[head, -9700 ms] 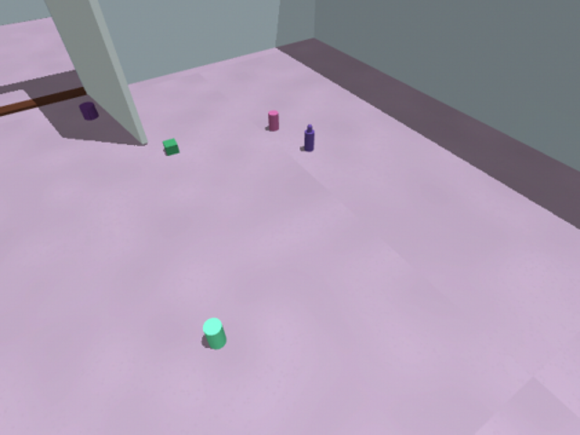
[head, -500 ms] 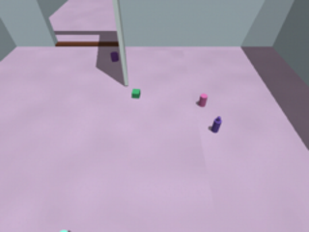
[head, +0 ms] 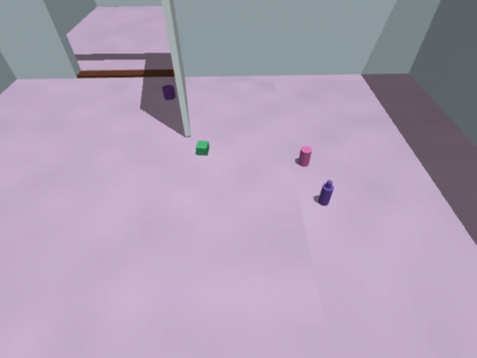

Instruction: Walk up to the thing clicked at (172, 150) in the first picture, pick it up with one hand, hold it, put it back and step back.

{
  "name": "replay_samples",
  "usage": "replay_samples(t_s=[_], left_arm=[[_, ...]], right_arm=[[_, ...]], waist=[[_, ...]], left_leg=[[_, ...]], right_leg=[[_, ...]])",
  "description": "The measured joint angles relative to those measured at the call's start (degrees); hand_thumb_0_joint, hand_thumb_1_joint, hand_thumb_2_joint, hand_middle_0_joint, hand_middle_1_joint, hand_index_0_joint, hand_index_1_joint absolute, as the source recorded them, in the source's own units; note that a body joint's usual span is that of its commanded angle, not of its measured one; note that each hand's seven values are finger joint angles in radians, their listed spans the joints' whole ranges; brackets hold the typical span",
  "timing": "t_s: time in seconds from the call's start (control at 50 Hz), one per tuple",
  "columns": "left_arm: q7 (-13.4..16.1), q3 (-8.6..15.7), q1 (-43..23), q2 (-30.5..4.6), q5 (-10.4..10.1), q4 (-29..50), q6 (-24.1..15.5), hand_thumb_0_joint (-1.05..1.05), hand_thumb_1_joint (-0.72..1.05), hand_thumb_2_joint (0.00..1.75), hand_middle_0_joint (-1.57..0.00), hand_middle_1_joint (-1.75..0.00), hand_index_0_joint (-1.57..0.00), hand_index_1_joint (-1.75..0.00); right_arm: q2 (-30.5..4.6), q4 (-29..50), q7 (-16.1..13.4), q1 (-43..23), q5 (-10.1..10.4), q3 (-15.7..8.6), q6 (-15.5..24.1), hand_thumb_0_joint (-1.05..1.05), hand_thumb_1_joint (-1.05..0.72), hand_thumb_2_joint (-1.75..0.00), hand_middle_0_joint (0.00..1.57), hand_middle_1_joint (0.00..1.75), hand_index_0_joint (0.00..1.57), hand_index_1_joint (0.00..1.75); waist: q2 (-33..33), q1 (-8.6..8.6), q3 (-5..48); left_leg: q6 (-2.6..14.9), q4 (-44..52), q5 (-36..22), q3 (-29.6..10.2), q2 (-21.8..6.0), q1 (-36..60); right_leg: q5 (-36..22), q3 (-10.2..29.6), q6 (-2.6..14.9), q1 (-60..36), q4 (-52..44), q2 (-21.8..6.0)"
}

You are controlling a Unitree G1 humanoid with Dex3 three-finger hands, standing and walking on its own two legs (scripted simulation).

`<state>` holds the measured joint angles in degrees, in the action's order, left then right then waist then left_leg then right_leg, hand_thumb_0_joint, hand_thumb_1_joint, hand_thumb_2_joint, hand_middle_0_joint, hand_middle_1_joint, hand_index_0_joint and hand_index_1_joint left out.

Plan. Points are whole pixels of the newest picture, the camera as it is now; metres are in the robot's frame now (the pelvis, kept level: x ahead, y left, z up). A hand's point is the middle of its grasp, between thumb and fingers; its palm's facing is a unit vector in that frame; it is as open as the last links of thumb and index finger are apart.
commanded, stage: stand
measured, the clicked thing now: (202, 148) +1.54 +0.26 -0.75
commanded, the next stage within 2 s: none
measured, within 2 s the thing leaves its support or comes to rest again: neither
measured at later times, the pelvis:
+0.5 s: pelvis +0.01 +0.00 +0.00, yaw +0 degrees
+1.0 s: pelvis +0.02 -0.01 +0.00, yaw -1 degrees
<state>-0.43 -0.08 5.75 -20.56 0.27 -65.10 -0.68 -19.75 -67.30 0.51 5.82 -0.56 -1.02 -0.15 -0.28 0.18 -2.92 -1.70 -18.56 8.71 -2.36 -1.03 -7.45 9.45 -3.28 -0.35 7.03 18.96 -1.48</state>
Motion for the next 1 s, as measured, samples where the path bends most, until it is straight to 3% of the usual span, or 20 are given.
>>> replay_samples(t_s=[1.0], left_arm=[[0.06,0.13,0.09,0.25,-0.04,0.32,0.20,0.00,0.90,0.90,-0.20,-0.30,-0.20,-0.30]], right_arm=[[-0.33,2.01,-0.53,-0.26,0.15,1.20,0.11,0.01,-0.91,-0.90,0.20,0.30,0.20,0.30]], waist=[[0.43,-0.36,0.04]], left_leg=[[-0.74,0.75,1.43,0.39,-1.05,1.89]], right_leg=[[1.31,0.33,0.68,-1.55,-0.56,1.02]])
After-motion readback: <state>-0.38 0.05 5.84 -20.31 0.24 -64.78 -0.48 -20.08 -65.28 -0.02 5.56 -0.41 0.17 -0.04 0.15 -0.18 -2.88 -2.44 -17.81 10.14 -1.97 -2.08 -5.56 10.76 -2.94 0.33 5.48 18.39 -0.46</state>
